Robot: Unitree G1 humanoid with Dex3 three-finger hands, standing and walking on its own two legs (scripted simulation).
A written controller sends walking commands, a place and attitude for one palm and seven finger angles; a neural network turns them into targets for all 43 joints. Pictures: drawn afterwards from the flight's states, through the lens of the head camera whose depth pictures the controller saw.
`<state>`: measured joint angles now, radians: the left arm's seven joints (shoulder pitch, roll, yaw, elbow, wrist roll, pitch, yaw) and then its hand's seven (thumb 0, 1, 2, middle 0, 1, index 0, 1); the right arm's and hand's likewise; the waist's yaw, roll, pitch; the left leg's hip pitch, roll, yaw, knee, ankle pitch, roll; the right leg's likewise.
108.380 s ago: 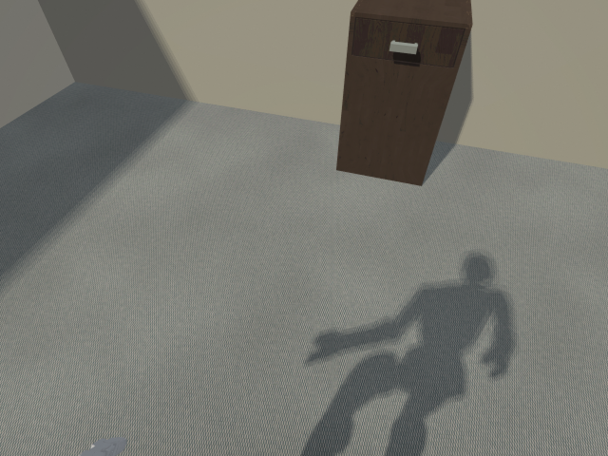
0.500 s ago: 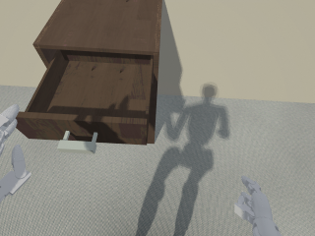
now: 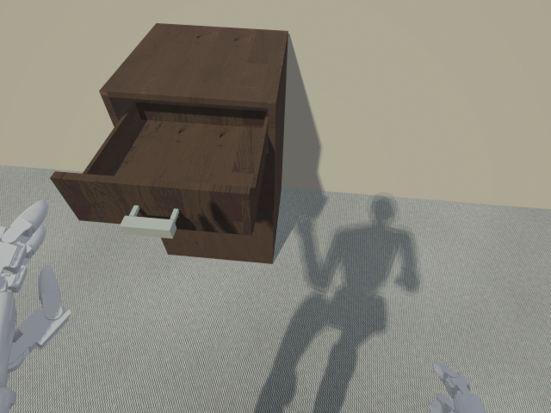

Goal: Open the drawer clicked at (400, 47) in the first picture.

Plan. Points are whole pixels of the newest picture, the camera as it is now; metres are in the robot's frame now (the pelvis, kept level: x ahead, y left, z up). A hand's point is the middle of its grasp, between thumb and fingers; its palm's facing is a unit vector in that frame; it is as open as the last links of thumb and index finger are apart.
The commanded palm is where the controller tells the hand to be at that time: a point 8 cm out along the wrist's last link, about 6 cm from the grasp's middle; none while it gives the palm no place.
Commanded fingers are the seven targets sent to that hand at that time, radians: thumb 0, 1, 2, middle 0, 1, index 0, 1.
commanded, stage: stop stepping back and stand still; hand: left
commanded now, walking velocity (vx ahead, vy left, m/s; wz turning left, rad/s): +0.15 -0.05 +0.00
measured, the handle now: (152, 219) +0.50 +0.28 -0.08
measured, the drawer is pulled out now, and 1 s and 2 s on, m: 0.30 0.30 0.30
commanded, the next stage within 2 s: let the arm hang, fingers relaxed in 0.36 s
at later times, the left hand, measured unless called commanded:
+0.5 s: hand (87, 327) +0.19 +0.20 +0.13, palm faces +0.29 -0.83 -0.47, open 7.4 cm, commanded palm none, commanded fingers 0.00 0.90 0.90 -0.20 -0.30 -0.20 -0.30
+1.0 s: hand out of the picture -0.03 +0.17 -0.17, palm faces +0.09 -0.97 -0.23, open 7.2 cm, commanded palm none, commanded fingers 0.00 0.90 0.90 -0.20 -0.30 -0.20 -0.30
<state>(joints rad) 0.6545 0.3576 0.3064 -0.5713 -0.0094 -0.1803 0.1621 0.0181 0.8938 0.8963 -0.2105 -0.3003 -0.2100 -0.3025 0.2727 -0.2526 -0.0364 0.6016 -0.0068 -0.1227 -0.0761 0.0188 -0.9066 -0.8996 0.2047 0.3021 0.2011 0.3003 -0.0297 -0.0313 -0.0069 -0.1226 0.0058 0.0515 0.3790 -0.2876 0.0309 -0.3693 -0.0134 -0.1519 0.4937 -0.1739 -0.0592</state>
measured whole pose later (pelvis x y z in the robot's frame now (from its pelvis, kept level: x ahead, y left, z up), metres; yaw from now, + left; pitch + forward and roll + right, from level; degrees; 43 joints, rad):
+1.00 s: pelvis +0.02 -0.01 +0.00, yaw +2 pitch -2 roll +0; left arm 0.36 0.17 0.03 1.07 0.01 0.02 0.03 0.01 0.94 0.90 -0.20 -0.30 -0.20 -0.30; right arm 0.40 -0.13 0.00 1.05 -0.01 0.03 -0.03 0.01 -0.91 -0.90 0.20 0.30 0.20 0.30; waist 0.02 0.01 0.07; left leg -0.16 0.01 0.00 0.46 -0.27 0.00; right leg -0.22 0.07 -0.12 0.38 -0.15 -0.11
